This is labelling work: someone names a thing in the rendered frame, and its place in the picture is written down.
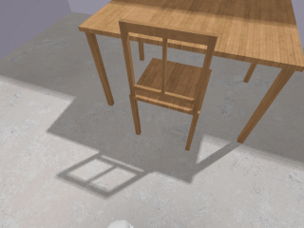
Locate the chair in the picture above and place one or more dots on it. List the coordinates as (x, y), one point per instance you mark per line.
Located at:
(168, 84)

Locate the table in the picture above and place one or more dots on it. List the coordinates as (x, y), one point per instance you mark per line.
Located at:
(260, 32)

